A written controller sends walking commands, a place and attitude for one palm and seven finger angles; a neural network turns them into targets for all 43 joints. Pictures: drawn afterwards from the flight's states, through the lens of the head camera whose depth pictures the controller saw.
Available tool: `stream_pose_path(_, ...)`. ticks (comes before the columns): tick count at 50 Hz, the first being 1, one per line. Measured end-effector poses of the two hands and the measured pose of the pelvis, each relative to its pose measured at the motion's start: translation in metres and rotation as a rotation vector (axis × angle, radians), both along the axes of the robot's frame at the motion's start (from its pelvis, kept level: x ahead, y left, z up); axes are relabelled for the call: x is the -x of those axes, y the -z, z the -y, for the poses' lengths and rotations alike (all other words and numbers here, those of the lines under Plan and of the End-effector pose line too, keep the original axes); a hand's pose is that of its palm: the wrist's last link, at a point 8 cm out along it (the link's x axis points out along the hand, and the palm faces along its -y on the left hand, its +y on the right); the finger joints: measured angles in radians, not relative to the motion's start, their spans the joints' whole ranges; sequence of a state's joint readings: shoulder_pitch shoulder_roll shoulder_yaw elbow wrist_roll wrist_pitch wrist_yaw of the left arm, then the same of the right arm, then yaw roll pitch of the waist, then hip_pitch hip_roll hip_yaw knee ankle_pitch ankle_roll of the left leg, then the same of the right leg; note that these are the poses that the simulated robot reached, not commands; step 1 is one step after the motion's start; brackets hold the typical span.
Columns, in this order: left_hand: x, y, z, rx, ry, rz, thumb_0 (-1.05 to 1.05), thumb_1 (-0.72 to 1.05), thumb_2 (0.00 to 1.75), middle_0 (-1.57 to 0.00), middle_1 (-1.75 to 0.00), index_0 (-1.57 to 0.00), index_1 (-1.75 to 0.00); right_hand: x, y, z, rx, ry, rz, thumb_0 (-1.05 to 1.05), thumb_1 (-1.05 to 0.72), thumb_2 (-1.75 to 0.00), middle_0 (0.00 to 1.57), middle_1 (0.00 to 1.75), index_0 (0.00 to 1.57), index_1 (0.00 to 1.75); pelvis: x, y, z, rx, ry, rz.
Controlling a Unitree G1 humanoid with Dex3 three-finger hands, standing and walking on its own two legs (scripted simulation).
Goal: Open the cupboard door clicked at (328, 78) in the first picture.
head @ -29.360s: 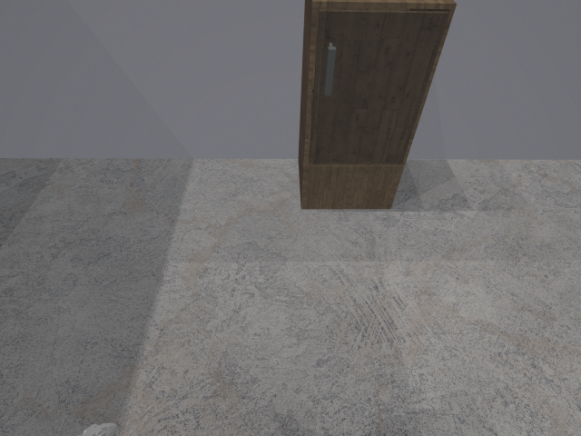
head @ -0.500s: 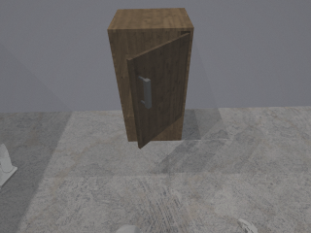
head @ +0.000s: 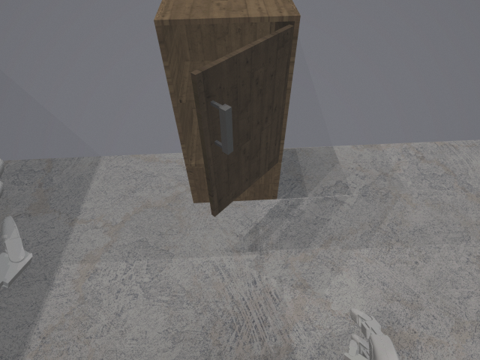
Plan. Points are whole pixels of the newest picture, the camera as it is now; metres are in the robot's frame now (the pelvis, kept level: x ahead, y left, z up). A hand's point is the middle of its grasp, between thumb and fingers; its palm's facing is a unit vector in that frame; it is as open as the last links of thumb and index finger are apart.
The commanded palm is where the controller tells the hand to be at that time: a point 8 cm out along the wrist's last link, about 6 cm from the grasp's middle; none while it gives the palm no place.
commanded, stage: stop stepping back and stand still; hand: left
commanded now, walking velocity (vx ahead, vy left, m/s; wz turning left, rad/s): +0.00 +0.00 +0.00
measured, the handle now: (221, 127) +0.72 +0.08 -0.04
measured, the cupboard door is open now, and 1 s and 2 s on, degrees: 45 45 45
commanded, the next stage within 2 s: let the arm hang, fingers relaxed in 0.36 s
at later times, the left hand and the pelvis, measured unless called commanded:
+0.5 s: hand (34, 275) +0.20 +0.28 +0.12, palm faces +0.29 -0.81 -0.50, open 7.4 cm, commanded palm none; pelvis -0.01 +0.02 +0.01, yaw -1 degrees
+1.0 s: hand out of the picture -0.04 +0.22 -0.16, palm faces +0.02 -0.97 -0.23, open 7.2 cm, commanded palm none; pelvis -0.03 +0.03 +0.01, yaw +1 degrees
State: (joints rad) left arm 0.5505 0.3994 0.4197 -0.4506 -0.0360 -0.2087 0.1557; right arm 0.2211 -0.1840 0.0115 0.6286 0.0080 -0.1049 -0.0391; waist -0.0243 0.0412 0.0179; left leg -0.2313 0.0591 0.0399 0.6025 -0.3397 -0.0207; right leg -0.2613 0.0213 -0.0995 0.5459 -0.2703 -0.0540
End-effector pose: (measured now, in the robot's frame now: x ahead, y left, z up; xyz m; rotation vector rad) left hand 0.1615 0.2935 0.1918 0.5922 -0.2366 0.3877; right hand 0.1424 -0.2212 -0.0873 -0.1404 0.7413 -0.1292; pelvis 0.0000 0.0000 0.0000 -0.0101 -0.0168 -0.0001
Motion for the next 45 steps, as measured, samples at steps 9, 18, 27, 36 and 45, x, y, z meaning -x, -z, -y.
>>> stream_pose_path(9,0.006,0.01,-0.014,0.031,0.006,-0.049,0.02,0.88,0.9,-0.21,-0.3,-0.21,-0.3,0.005,-0.007,-0.005,0.071,-0.002,-0.073,0.01,-0.91,-0.9,0.2,0.3,0.21,0.3,-0.002,-0.005,-0.013,-0.015,0.014,0.004)
stream_pose_path(18,-0.003,0.003,-0.021,0.033,0.003,-0.012,0.01,0.89,0.9,-0.21,-0.3,-0.21,-0.3,-0.011,-0.019,-0.009,0.061,0.002,0.012,0.01,-0.91,-0.9,0.2,0.3,0.21,0.3,0.002,-0.009,-0.019,-0.003,0.023,-0.007)
stream_pose_path(27,-0.009,0.099,-0.026,0.154,0.016,-0.404,0.0,0.89,0.9,-0.2,-0.3,-0.2,-0.3,-0.003,-0.001,0.0,0.057,-0.061,-0.055,0.01,-0.91,-0.9,0.2,0.3,0.2,0.3,0.013,-0.004,-0.028,-0.005,0.004,-0.034)
stream_pose_path(36,0.099,0.307,0.039,0.545,-0.08,-1.29,0.01,0.9,0.9,-0.19,-0.3,-0.19,-0.3,0.079,0.033,0.006,0.058,-0.01,-0.373,0.01,-0.91,-0.9,0.2,0.3,0.2,0.3,0.023,-0.001,-0.025,-0.025,0.004,-0.011)
stream_pose_path(45,0.185,0.327,0.037,0.642,-0.254,-1.508,-0.01,0.97,0.9,-0.2,-0.3,-0.2,-0.3,0.173,0.041,-0.01,0.025,0.033,-0.692,0.01,-0.91,-0.9,0.2,0.3,0.2,0.3,0.026,-0.008,-0.021,-0.004,-0.014,0.001)
